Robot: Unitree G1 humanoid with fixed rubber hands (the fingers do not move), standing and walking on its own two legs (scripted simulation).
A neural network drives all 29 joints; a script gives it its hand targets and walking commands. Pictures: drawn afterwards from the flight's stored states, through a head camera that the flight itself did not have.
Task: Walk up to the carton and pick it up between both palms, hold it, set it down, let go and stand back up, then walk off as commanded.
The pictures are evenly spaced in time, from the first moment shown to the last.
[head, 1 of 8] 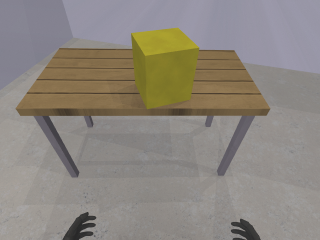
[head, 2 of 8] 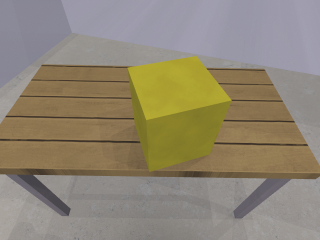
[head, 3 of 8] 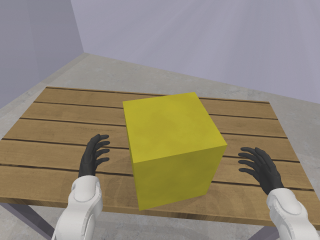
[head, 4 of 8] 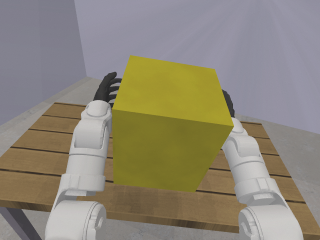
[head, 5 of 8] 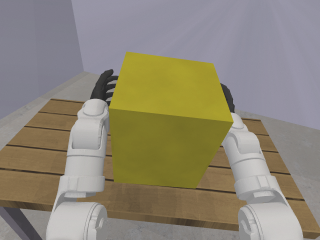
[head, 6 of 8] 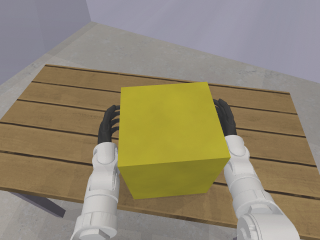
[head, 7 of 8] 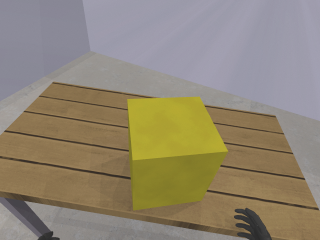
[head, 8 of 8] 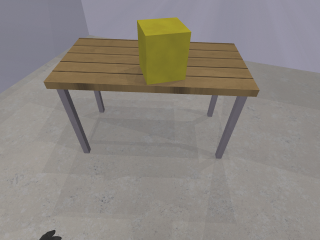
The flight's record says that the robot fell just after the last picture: no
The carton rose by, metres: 0.19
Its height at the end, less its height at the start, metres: +0.00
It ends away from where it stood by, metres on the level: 0.03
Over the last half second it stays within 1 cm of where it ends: yes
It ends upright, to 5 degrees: yes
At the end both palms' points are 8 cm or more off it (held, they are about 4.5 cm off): yes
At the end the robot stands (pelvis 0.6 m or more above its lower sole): yes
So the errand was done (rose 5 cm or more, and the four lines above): yes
